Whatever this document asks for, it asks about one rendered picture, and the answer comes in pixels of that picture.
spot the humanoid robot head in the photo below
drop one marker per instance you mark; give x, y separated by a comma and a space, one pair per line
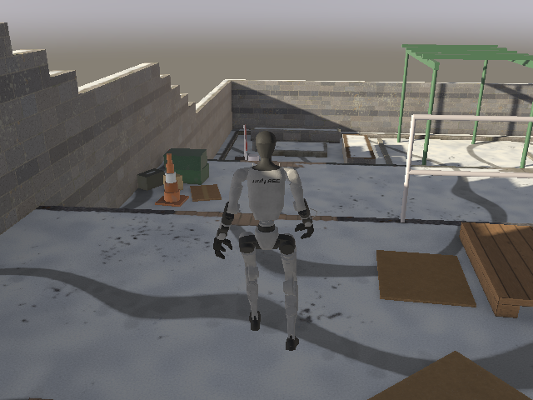
265, 143

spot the humanoid robot torso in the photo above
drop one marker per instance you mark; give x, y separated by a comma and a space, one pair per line
266, 190

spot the right robot hand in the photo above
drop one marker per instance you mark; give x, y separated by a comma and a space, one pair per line
301, 227

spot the left robot hand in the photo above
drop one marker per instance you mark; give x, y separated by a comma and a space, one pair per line
217, 246

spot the right robot upper arm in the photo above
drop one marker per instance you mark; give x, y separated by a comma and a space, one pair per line
292, 176

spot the left robot upper arm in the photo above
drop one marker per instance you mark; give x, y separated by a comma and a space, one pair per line
239, 176

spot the left robot forearm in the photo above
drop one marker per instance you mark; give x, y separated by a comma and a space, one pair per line
225, 224

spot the right robot forearm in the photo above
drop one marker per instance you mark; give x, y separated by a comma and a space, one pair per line
306, 216

